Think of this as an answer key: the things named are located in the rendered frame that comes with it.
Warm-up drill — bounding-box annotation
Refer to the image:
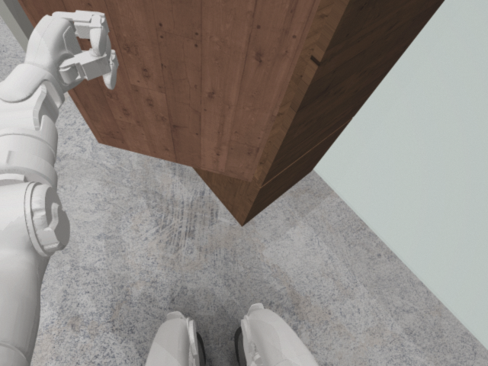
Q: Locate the handle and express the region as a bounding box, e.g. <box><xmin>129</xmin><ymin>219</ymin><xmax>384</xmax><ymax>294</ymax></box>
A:
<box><xmin>0</xmin><ymin>0</ymin><xmax>34</xmax><ymax>53</ymax></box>

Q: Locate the robot left forearm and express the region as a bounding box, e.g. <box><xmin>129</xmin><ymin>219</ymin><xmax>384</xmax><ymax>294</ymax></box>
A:
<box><xmin>0</xmin><ymin>63</ymin><xmax>65</xmax><ymax>191</ymax></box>

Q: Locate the right robot thigh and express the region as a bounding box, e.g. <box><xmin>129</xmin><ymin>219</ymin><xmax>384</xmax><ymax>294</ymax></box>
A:
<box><xmin>241</xmin><ymin>309</ymin><xmax>319</xmax><ymax>366</ymax></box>

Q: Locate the left robot thigh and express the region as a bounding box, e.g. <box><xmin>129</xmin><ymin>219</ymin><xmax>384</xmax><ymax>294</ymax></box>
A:
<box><xmin>145</xmin><ymin>317</ymin><xmax>198</xmax><ymax>366</ymax></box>

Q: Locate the cupboard door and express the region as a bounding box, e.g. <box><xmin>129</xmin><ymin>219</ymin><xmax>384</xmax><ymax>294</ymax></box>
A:
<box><xmin>18</xmin><ymin>0</ymin><xmax>321</xmax><ymax>182</ymax></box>

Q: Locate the left robot upper arm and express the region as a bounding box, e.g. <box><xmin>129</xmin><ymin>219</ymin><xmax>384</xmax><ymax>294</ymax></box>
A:
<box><xmin>0</xmin><ymin>181</ymin><xmax>70</xmax><ymax>366</ymax></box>

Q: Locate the robot thigh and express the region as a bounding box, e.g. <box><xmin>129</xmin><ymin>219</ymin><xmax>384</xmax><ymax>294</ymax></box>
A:
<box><xmin>241</xmin><ymin>309</ymin><xmax>319</xmax><ymax>366</ymax></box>
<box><xmin>145</xmin><ymin>317</ymin><xmax>198</xmax><ymax>366</ymax></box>

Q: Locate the robot left hand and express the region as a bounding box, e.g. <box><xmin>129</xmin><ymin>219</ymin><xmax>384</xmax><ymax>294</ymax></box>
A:
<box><xmin>24</xmin><ymin>10</ymin><xmax>119</xmax><ymax>94</ymax></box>

